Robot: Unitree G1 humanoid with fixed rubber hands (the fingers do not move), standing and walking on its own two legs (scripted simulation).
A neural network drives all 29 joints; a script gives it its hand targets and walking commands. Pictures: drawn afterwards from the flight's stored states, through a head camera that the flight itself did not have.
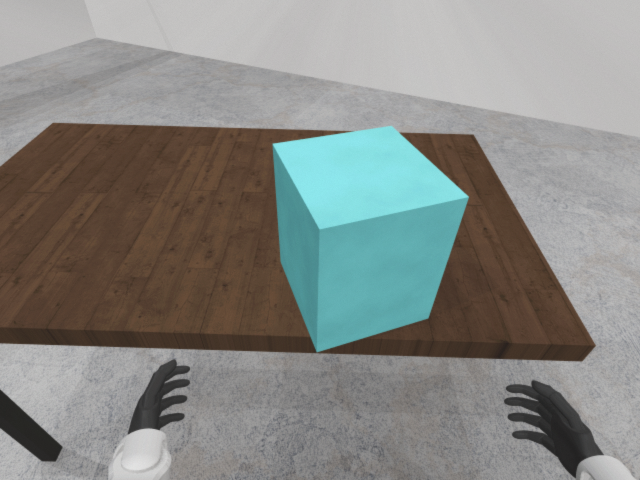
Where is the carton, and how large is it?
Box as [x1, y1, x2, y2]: [272, 126, 468, 351]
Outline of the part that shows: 391,126 272,144 280,259 316,351 427,318 448,258 468,196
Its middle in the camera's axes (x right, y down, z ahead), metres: +0.06 -0.01 +0.62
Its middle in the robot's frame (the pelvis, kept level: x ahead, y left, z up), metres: +0.47 -0.05 +0.07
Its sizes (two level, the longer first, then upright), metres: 0.210 0.200 0.250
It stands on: a table, 0.70 m high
